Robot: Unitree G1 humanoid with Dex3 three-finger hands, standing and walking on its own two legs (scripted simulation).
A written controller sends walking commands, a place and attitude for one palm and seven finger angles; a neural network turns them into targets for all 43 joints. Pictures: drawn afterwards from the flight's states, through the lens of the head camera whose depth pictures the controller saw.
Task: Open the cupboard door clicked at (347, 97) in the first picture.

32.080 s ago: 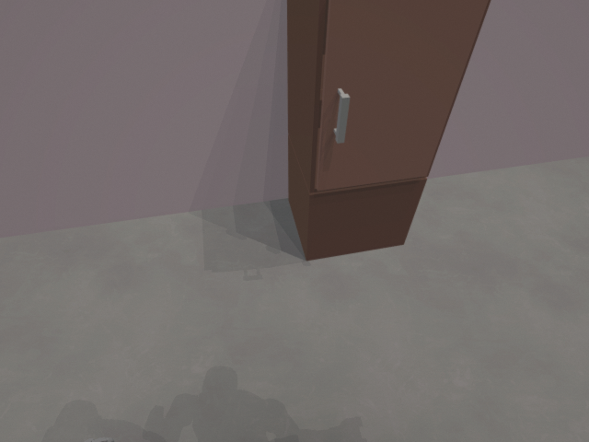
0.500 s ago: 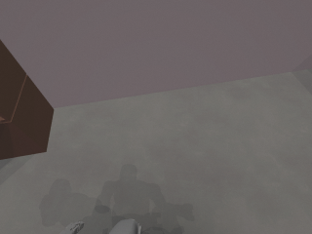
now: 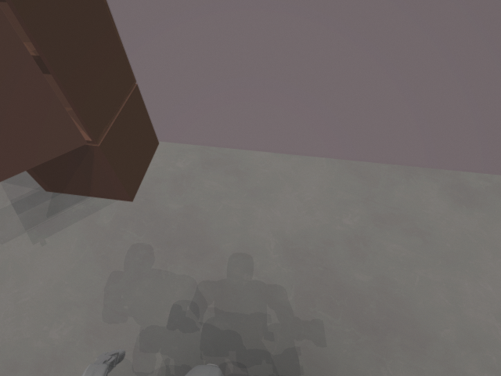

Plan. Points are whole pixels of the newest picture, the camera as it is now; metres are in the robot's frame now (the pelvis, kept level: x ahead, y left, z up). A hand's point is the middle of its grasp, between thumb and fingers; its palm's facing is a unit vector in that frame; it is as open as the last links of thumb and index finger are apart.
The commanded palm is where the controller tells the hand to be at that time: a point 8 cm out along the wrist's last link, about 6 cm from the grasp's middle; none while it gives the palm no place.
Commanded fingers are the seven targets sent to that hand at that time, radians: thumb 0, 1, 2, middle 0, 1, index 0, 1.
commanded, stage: turn to face it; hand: left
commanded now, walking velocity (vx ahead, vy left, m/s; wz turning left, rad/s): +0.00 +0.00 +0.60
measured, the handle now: out of the picture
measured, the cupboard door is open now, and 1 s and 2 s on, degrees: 45 45 45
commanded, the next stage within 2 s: take the last steps up to it in 0.94 s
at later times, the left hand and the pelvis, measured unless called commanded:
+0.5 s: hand out of the picture +0.04 +0.24 -0.15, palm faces +0.33 -0.91 -0.25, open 7.4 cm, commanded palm none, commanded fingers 0.00 0.90 0.90 -0.20 -0.30 -0.20 -0.30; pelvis +0.02 +0.00 +0.01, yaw +18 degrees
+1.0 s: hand out of the picture -0.04 +0.19 -0.17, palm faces +0.56 -0.80 -0.23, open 7.4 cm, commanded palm none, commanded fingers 0.00 0.90 0.90 -0.20 -0.30 -0.20 -0.30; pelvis +0.03 -0.01 +0.00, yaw +32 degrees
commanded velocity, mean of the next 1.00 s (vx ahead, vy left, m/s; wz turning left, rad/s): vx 0.00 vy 0.00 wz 0.46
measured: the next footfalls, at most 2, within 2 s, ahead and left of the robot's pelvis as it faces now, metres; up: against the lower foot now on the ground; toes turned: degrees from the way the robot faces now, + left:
left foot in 0.28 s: +0.03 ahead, +0.13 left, +0.00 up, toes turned +15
right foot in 0.62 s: +0.11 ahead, -0.13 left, +0.00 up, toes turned +20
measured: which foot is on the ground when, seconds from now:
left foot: up 0.00-0.26, down 0.28-0.60, up 0.62-0.88, down 0.90-1.00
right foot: down 0.00-0.28, up 0.30-0.60, down 0.62-0.90, up 0.92-1.00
